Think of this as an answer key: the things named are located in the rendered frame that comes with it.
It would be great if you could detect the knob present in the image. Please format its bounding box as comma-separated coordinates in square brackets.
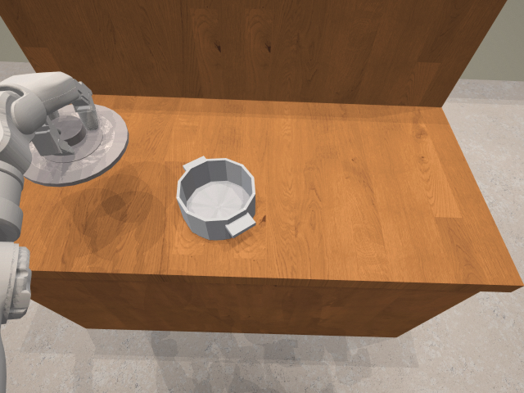
[52, 115, 86, 147]

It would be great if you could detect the pot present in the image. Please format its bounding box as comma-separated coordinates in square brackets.
[176, 156, 256, 241]

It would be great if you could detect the table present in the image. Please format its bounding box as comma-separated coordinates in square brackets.
[0, 0, 524, 337]

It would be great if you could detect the left robot upper arm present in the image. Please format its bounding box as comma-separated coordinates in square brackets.
[0, 242, 32, 393]

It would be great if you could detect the left robot hand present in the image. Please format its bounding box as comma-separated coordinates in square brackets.
[0, 71, 98, 156]

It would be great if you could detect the robot left forearm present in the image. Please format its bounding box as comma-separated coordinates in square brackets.
[0, 83, 47, 242]

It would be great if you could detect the lid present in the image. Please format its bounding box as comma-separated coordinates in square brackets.
[23, 104, 129, 187]

